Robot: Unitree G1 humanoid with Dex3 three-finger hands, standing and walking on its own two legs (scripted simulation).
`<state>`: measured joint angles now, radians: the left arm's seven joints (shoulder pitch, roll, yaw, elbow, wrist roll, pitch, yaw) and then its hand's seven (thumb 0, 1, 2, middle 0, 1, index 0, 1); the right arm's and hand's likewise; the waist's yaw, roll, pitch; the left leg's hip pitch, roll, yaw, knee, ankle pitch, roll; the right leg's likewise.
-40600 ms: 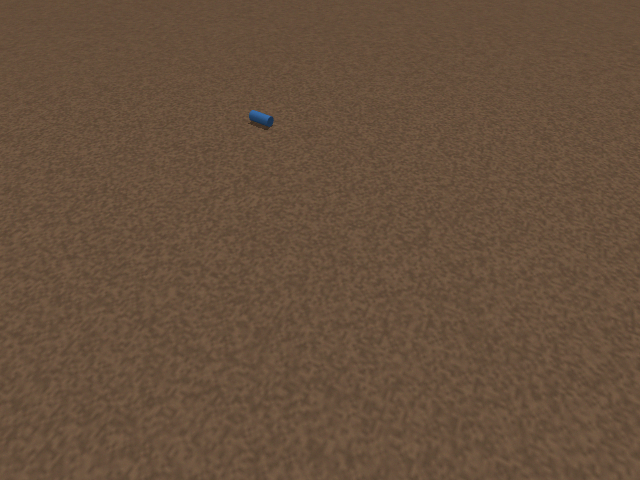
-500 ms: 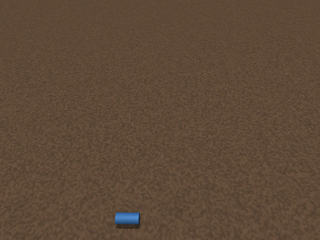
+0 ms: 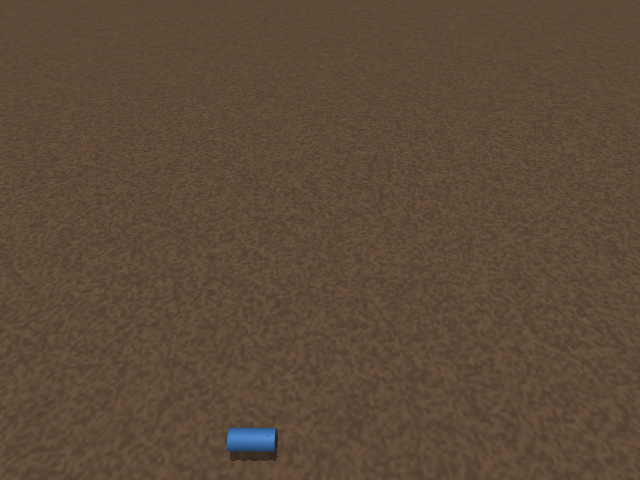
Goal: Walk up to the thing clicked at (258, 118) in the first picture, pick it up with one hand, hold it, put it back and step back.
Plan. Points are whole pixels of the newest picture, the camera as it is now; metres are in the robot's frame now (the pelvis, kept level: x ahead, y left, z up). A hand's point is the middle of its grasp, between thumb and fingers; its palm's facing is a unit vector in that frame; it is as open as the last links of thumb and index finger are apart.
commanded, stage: stand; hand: left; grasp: from above
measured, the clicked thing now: (252, 439) +0.39 +0.24 -0.75
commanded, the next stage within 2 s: step back in 0.46 s
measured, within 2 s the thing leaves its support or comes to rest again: neither
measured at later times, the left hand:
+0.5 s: hand out of the picture +0.07 +0.25 -0.16, palm faces +0.02 -0.94 -0.33, open 7.4 cm
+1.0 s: hand out of the picture +0.04 +0.29 -0.18, palm faces -0.07 -0.93 -0.37, open 7.4 cm
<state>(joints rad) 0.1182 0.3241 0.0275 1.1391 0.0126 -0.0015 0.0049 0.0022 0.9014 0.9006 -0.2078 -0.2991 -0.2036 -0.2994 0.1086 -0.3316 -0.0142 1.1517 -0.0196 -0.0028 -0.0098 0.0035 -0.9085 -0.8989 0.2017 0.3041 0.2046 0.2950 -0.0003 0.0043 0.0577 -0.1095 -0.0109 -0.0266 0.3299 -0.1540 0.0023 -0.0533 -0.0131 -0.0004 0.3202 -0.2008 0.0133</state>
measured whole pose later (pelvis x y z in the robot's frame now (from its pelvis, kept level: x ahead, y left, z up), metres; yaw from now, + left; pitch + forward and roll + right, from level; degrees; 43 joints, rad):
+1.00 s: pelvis -0.09 +0.03 -0.02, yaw -3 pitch -2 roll -1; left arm 0.08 0.41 0.07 0.89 0.01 0.06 0.02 0.00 0.90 0.90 -0.21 -0.30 -0.20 -0.30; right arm 0.13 -0.35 -0.05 0.89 -0.03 0.03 -0.01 0.00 -0.91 -0.90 0.20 0.30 0.21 0.30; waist -0.02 -0.04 0.20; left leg -0.34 -0.01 0.02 0.60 -0.23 0.05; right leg -0.41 0.09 0.14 1.11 -0.53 0.01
